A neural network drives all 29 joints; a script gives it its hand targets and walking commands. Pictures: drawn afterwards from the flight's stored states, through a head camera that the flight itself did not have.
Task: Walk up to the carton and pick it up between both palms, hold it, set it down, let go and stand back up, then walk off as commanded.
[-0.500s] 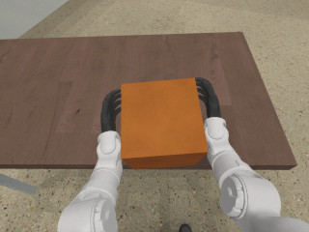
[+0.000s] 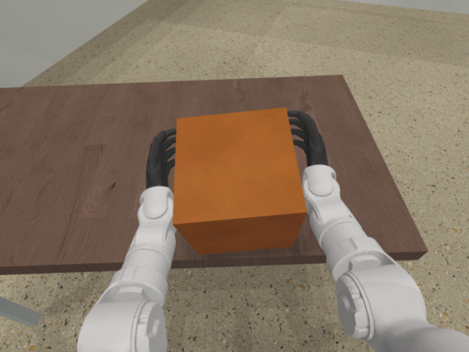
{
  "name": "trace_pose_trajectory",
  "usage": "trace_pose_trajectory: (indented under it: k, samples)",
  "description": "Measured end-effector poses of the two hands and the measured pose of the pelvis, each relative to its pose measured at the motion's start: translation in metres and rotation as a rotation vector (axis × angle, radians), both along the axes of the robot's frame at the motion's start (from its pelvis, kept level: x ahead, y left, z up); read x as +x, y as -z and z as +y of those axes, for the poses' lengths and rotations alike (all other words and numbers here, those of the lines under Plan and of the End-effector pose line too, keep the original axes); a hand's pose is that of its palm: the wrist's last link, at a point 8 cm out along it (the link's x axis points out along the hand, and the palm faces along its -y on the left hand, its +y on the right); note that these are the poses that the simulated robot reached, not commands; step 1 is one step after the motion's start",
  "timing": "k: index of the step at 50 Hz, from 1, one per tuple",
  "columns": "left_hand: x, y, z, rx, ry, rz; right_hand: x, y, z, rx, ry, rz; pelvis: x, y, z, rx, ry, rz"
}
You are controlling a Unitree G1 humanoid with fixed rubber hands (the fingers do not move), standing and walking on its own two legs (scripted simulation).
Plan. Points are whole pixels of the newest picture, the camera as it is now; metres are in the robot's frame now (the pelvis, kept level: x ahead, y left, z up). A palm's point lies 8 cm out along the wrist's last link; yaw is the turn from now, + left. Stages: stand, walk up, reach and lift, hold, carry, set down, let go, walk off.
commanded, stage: reach and lift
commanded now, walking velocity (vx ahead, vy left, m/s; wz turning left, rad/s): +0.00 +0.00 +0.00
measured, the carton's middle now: (238, 187) +0.39 +0.02 +0.06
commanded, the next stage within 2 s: hold in 1.80 s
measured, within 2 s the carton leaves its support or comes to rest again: neither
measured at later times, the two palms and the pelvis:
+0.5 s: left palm (148, 155) +0.37 +0.15 +0.17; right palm (336, 153) +0.38 -0.12 +0.17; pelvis -0.01 +0.01 +0.01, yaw +0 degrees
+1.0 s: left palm (144, 144) +0.38 +0.16 +0.18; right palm (331, 145) +0.39 -0.11 +0.18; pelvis -0.01 +0.02 +0.01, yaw +0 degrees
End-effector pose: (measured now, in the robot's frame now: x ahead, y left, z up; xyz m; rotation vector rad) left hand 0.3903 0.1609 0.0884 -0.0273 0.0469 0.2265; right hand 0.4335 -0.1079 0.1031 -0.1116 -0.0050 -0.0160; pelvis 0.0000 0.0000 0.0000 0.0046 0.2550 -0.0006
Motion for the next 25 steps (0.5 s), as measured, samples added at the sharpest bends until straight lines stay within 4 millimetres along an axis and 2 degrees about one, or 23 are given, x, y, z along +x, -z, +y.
trace_pose_trajectory:
  k: [4, 11, 18, 25]
  samples:
    - [-0.001, -0.024, -0.002, 0.005, 0.017, -0.002, -0.006, -0.022, -0.003, -0.007, 0.021, -0.002, -0.001, -0.001, 0.001, -0.002, 0.000, -0.048]
    - [-0.011, -0.041, -0.006, -0.015, 0.057, 0.100, -0.025, -0.040, -0.008, -0.050, 0.057, 0.100, -0.004, -0.004, 0.006, -0.008, 0.000, -0.152]
    - [-0.020, -0.066, -0.002, -0.026, 0.070, 0.114, -0.039, -0.061, -0.005, -0.028, 0.072, 0.119, -0.007, -0.005, 0.008, -0.011, -0.001, -0.221]
    - [-0.022, -0.082, -0.008, 0.000, 0.125, 0.144, -0.055, -0.068, -0.012, -0.003, 0.122, 0.151, -0.013, -0.005, 0.012, -0.017, -0.002, -0.292]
